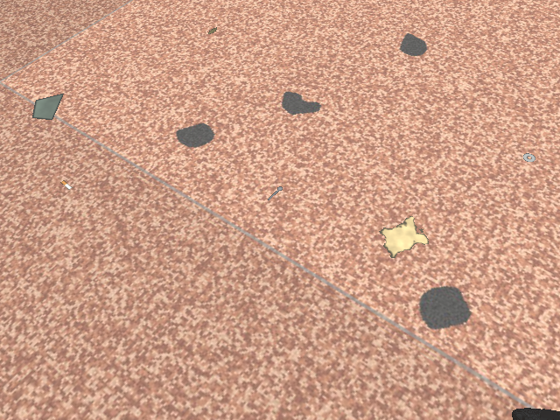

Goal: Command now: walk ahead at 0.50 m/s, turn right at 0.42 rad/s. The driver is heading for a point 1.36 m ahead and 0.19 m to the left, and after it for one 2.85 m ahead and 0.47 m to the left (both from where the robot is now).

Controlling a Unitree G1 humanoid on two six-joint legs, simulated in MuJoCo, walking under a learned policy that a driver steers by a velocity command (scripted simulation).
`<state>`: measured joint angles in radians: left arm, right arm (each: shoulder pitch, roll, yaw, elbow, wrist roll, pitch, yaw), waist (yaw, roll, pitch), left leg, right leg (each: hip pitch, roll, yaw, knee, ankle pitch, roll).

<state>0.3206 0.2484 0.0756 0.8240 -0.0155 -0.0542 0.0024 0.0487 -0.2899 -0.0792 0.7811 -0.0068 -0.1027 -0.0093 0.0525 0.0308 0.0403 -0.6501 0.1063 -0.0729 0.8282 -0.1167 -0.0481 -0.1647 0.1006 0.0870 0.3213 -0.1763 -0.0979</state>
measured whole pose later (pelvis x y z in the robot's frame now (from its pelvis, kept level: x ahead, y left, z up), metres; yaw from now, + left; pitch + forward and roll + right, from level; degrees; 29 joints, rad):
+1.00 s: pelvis +0.56 -0.04 +0.00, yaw -4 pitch +1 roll -1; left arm 0.30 0.26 0.05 0.84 0.00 -0.09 -0.03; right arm 0.18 -0.31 -0.05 0.85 0.01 -0.07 0.00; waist 0.03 0.05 0.01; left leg -0.62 0.12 -0.03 1.00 -0.21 0.00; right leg -0.17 0.06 -0.04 0.30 -0.15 -0.07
